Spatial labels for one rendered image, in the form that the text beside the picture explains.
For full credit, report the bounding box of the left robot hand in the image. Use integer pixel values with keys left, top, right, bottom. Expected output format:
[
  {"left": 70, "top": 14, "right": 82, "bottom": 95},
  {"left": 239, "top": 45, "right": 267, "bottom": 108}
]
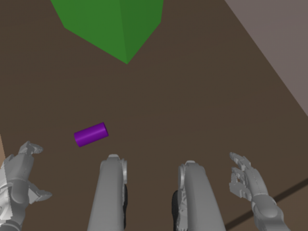
[{"left": 0, "top": 141, "right": 52, "bottom": 204}]

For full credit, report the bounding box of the left robot arm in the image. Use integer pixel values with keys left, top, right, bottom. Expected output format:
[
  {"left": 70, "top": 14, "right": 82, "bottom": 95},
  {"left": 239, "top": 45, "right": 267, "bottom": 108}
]
[{"left": 0, "top": 180, "right": 29, "bottom": 231}]

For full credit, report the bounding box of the right robot hand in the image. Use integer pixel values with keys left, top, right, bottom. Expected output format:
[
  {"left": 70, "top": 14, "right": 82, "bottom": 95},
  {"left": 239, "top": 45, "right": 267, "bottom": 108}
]
[{"left": 229, "top": 152, "right": 269, "bottom": 201}]

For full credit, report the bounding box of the right robot arm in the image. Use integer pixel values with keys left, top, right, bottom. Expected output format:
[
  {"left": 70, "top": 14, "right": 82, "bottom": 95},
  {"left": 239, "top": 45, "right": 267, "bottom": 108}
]
[{"left": 251, "top": 194, "right": 291, "bottom": 231}]

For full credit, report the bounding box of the can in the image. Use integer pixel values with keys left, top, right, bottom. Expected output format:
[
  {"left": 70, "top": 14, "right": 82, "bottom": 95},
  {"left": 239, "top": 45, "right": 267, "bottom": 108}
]
[{"left": 74, "top": 122, "right": 109, "bottom": 147}]

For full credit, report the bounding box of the right robot foot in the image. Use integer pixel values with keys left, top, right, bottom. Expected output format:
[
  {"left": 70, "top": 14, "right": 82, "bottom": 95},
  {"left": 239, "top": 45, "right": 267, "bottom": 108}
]
[{"left": 172, "top": 190, "right": 188, "bottom": 231}]

